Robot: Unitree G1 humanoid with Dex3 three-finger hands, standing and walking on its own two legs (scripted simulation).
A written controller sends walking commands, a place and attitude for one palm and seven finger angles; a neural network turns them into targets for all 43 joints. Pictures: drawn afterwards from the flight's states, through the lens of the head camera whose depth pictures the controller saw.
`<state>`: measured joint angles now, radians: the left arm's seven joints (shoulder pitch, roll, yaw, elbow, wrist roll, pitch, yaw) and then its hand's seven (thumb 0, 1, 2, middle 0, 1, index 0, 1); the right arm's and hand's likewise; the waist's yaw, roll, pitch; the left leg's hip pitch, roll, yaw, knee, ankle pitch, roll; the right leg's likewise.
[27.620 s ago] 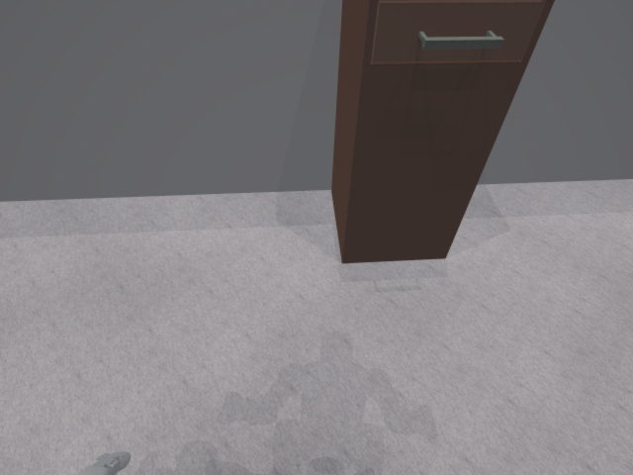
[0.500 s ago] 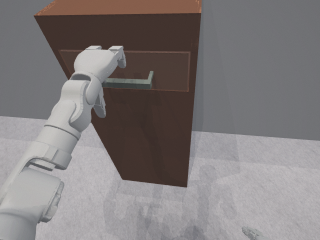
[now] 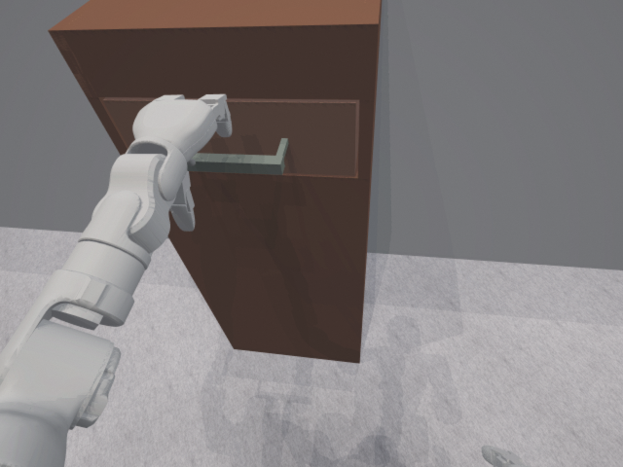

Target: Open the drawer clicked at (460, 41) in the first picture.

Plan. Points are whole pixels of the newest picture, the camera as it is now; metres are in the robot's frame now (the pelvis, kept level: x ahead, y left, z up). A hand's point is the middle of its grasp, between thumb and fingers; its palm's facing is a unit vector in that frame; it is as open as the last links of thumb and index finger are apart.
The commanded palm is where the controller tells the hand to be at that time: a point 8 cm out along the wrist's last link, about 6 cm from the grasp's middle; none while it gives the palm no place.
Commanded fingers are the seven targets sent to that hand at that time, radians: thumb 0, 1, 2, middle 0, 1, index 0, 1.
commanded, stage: re-aim the fingers above the handle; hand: left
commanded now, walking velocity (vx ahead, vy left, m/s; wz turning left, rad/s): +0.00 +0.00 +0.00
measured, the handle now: (227, 153) +0.53 +0.17 +0.12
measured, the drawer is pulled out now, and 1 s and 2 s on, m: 0.00 0.00 0.00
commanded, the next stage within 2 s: lower the fingers behind the handle in 1.16 s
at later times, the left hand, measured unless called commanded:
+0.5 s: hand (196, 181) +0.42 +0.18 +0.16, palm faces -0.12 +0.03 -0.99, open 13.9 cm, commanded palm +0.41 +0.16 +0.24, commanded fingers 0.00 -0.50 0.30 -0.30 -1.20 -0.30 -1.20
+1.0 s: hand (167, 198) +0.41 +0.22 +0.14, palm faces -0.16 +0.03 -0.99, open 13.9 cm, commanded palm +0.41 +0.18 +0.24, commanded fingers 0.00 -0.50 0.30 -0.30 -1.20 -0.30 -1.20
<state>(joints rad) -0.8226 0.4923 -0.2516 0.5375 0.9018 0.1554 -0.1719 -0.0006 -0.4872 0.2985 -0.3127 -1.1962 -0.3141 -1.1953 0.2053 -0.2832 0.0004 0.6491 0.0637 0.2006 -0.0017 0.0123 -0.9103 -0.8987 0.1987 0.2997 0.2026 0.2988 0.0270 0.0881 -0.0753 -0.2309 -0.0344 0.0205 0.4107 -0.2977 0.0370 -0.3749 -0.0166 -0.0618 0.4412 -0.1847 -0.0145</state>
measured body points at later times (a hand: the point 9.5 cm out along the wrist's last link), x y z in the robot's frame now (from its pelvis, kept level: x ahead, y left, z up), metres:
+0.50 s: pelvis +0.00 +0.00 +0.00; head +0.03 -0.03 +0.45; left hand +0.42 +0.17 +0.21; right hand +0.16 -0.23 -0.13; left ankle -0.06 +0.10 -0.74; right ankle +0.02 -0.11 -0.74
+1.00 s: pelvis +0.00 +0.01 +0.00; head +0.03 -0.02 +0.45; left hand +0.41 +0.21 +0.20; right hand +0.12 -0.24 -0.14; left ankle -0.06 +0.10 -0.74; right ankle +0.02 -0.11 -0.74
